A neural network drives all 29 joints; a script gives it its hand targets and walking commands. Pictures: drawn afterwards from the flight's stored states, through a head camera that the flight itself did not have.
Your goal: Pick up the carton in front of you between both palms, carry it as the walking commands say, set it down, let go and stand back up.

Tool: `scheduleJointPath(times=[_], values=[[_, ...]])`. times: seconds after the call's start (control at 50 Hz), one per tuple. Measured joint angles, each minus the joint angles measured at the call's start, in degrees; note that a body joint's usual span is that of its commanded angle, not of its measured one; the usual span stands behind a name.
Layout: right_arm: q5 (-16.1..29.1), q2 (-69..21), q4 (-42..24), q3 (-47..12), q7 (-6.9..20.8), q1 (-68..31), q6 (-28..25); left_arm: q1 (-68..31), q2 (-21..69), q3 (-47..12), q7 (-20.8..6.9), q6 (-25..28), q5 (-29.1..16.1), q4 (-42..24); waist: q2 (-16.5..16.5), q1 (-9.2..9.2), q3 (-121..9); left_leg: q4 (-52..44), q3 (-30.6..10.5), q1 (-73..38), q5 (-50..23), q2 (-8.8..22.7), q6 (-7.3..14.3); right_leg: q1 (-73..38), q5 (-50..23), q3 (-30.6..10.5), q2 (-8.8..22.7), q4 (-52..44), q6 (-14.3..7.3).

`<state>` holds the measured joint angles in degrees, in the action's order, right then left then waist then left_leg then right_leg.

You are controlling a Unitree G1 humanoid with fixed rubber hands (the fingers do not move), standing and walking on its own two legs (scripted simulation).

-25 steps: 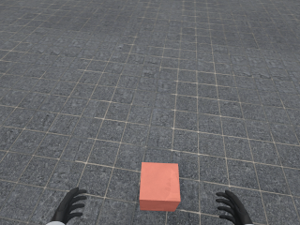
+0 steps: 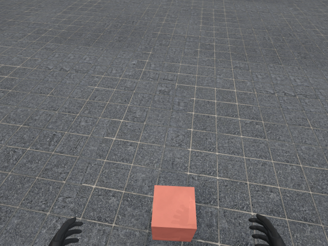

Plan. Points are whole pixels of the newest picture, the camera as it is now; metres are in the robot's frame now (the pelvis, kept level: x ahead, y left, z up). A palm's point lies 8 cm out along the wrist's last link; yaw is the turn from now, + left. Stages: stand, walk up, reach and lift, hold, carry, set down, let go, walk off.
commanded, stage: stand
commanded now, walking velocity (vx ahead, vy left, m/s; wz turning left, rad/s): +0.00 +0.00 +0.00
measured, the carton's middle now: (172, 214) +0.42 -0.05 -0.65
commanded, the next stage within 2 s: none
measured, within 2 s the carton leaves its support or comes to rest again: neither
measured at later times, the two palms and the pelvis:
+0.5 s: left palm out of the picture +0.13 +0.29 -0.09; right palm out of the picture +0.14 -0.29 -0.09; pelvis +0.01 +0.00 +0.00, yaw +1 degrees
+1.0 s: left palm out of the picture +0.09 +0.30 -0.09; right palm out of the picture +0.11 -0.30 -0.09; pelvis -0.01 +0.00 +0.01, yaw +1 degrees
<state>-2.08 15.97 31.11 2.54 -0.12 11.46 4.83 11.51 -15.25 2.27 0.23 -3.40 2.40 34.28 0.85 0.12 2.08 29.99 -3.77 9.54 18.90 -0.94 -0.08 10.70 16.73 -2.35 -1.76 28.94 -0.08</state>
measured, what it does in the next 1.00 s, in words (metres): stands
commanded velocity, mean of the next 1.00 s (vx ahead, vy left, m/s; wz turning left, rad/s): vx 0.00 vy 0.00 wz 0.00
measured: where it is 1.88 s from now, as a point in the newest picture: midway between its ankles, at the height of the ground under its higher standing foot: outside the picture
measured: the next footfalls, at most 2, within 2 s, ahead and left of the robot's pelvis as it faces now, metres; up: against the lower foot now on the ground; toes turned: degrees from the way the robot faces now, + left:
none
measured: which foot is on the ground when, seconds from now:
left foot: down 0.00-1.00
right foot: down 0.00-1.00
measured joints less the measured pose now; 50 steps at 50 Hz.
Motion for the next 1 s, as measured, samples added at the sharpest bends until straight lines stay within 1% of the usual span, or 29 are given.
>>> scheduleJointPath(times=[0.1, 0.24, 0.6, 1.0], values=[[-0.2, 2.5, 4.5, 0.5, -0.3, 0.2, -2.3, -0.1, -2.6, 0.6, 0.4, 1.6, 0.0, 4.3, 0.2, -0.12, -1.1, 0.6, -0.1, 1.3, 0.6, 0.1, -0.1, 1.3, 0.7, 0.3, 0.0, 0.8, -0.2], [-0.1, 3.5, 8.2, -0.1, -0.9, 0.0, -3.6, -0.9, -3.7, 0.3, 0.9, 2.7, -0.1, 7.8, 0.2, -0.13, -1.4, -0.4, -0.3, 0.5, 0.4, 0.1, -0.1, 0.6, 0.7, 0.5, 0.1, 0.0, -0.3], [0.4, 4.2, 13.6, -1.5, -1.3, -0.5, -4.7, -2.7, -4.1, -0.8, 1.0, 3.4, -0.5, 13.8, -0.2, -0.33, -1.2, -3.4, -0.4, -1.8, -1.2, 0.0, -0.2, -1.8, -0.6, 1.0, 0.5, -2.7, -0.3], [0.5, 5.3, 19.7, -2.1, -1.1, -1.3, -5.3, -3.1, -5.5, -1.2, 0.6, 3.7, -0.8, 19.8, -0.3, -0.63, -1.0, -6.5, -0.3, -3.1, -4.1, -0.1, -0.1, -3.2, -3.4, 1.0, 0.9, -5.9, 0.0]])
